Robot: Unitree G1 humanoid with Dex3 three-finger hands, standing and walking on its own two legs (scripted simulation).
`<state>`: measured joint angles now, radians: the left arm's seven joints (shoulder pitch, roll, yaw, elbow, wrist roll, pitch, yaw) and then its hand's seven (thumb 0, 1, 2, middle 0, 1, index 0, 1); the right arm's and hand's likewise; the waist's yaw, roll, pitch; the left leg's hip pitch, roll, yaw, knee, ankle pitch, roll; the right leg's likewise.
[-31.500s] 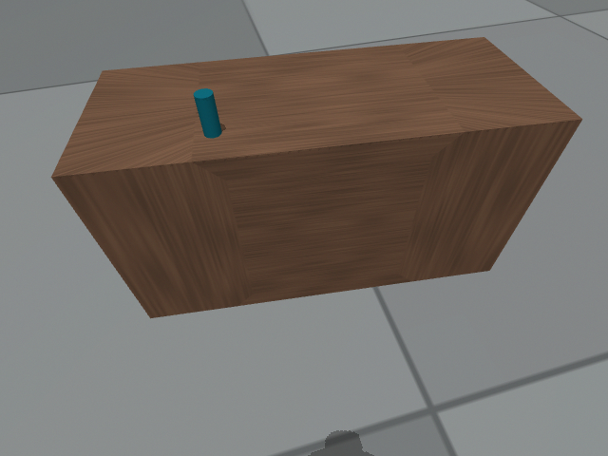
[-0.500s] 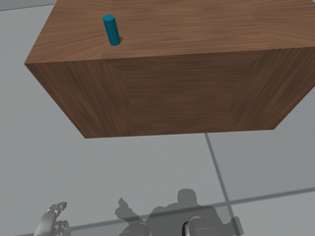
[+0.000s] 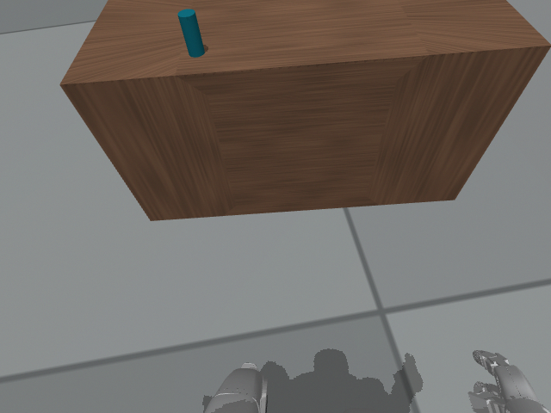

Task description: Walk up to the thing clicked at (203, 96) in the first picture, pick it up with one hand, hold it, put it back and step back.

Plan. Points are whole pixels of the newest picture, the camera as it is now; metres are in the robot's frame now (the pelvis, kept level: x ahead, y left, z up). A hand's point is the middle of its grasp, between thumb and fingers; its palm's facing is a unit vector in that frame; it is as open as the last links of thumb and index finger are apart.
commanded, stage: step back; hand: left
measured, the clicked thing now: (191, 34) +1.03 +0.29 +0.00
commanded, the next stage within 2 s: stand in 1.14 s
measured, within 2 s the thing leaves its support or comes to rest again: neither
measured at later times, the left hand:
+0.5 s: hand out of the picture -0.02 +0.28 -0.13, palm faces +0.08 -0.92 -0.37, open 7.4 cm
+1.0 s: hand out of the picture +0.05 +0.29 -0.14, palm faces +0.09 -0.93 -0.35, open 7.4 cm
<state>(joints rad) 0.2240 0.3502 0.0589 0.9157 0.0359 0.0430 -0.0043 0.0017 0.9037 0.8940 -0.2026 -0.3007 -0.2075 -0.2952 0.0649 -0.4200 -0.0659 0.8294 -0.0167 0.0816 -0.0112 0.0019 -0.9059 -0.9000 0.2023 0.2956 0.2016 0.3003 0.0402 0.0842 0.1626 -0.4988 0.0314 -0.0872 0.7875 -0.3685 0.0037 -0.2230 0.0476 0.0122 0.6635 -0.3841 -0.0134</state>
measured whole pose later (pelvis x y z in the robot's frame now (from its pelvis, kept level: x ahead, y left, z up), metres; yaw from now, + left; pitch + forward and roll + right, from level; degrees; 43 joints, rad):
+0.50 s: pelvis -0.06 +0.00 +0.01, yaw +4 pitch -2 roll +1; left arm 0.23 0.40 0.07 0.97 0.02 0.01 -0.03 0.00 0.90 0.89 -0.20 -0.30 -0.21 -0.30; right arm 0.25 -0.35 -0.05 0.98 -0.05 -0.01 0.02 0.01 -0.90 -0.90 0.21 0.30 0.20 0.30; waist 0.00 -0.03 0.05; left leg -0.19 0.00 -0.02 0.55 -0.32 0.00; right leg -0.32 -0.02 0.00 0.71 -0.43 -0.01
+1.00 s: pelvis -0.01 +0.02 +0.01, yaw +4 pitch -2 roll -1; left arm 0.15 0.38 0.03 1.03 0.00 -0.01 0.00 0.00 0.90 0.89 -0.20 -0.30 -0.21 -0.30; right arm 0.10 -0.32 -0.02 1.05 -0.02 0.00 0.00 0.00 -0.91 -0.90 0.20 0.30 0.20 0.30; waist 0.03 -0.01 0.07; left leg -0.27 0.04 0.02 0.58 -0.28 0.00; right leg -0.19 -0.02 0.00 0.54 -0.32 0.03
